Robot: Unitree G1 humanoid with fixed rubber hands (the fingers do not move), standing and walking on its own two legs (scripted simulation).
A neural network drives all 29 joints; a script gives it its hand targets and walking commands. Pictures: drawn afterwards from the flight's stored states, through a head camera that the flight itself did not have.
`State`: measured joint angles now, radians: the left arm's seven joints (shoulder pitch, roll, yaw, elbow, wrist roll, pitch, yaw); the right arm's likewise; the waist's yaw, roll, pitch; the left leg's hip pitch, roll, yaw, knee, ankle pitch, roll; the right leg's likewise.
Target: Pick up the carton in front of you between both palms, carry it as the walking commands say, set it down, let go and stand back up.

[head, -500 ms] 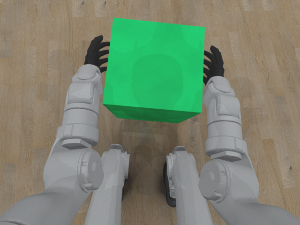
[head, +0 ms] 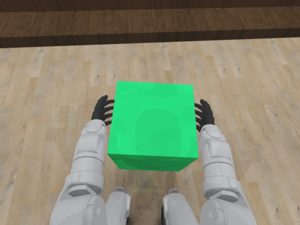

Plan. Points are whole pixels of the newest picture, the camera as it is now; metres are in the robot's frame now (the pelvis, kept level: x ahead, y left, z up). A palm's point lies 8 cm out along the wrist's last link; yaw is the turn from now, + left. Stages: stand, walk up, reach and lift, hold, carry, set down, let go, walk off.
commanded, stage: reach and lift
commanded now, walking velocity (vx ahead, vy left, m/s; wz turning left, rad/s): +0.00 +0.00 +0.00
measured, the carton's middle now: (151, 131) +0.39 -0.01 -0.09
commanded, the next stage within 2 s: hold in 1.50 s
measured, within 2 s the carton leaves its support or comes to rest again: neither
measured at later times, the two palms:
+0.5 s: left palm (80, 115) +0.34 +0.15 +0.12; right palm (231, 117) +0.34 -0.15 +0.12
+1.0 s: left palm (76, 112) +0.33 +0.15 +0.14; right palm (235, 116) +0.33 -0.15 +0.14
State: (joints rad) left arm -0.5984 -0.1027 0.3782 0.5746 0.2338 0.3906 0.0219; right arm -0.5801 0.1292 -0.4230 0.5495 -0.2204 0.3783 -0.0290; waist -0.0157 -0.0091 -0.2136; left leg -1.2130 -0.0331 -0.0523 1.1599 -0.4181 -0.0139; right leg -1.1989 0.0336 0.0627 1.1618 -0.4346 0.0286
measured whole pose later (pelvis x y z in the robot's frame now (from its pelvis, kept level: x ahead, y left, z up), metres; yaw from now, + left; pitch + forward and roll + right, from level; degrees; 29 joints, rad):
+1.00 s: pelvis +0.03 +0.00 +0.11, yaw +0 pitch -4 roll +0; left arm -0.33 -0.17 0.31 0.35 0.31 0.62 -0.02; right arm -0.33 0.17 -0.31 0.36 -0.31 0.61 0.03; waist 0.00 0.00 0.04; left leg -0.16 -0.01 -0.06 0.44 -0.20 -0.01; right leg -0.15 0.01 0.07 0.44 -0.21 0.01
